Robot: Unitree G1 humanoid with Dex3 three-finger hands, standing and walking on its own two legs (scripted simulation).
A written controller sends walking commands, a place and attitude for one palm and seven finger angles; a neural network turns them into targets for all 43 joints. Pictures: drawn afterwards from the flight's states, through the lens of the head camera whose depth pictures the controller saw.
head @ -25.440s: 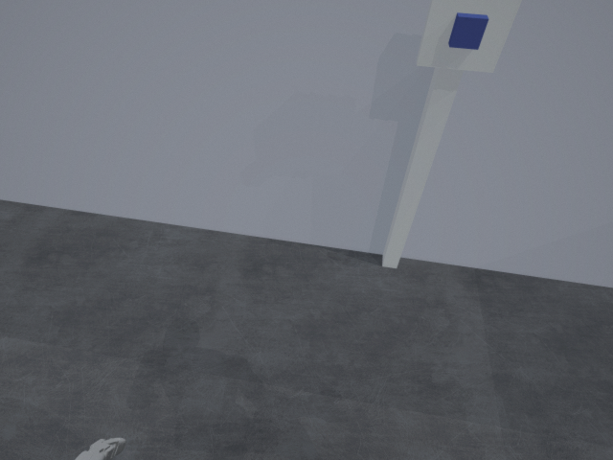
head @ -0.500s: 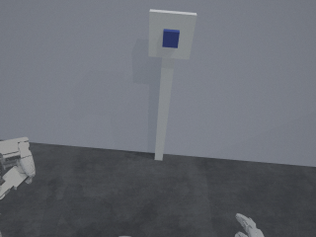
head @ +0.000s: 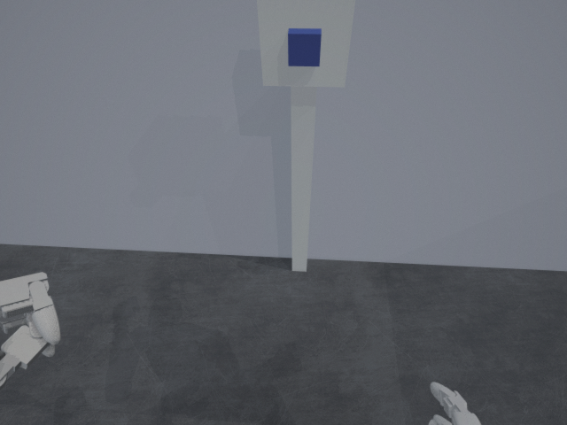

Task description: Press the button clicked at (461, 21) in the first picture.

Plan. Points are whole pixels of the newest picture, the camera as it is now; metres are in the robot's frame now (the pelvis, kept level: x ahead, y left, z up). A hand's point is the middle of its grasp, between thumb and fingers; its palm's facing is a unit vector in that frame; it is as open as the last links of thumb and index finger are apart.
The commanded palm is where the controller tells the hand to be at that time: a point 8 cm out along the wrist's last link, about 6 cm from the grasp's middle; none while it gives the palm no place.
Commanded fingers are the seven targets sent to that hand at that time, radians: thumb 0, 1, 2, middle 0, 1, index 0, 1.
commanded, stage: stop stepping back and stand still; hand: left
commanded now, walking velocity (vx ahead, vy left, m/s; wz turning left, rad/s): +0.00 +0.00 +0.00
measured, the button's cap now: (304, 47) +0.76 +0.00 +0.17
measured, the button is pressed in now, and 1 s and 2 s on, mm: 0 0 0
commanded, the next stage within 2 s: let the arm hang, fingers relaxed in 1.10 s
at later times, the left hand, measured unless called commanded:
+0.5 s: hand (32, 315) +0.19 +0.26 +0.16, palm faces +0.32 -0.81 -0.48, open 3.1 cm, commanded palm +0.14 +0.30 +0.18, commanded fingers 0.00 0.90 0.90 -1.30 -1.50 -1.30 -1.50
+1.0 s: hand out of the picture +0.16 +0.28 +0.16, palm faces +0.34 -0.82 -0.46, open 3.1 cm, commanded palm +0.10 +0.32 +0.18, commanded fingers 0.00 0.90 0.90 -1.30 -1.50 -1.30 -1.50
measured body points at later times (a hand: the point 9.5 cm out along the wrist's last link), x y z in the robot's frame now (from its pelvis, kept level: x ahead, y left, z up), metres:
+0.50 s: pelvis +0.01 +0.02 +0.00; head +0.03 +0.03 +0.45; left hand +0.17 +0.30 +0.18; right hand +0.19 -0.20 -0.08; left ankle +0.02 +0.14 -0.74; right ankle -0.01 -0.08 -0.74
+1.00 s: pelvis -0.03 +0.04 +0.00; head -0.02 +0.05 +0.45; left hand +0.13 +0.32 +0.18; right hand +0.13 -0.19 -0.08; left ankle +0.02 +0.14 -0.74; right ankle -0.01 -0.08 -0.74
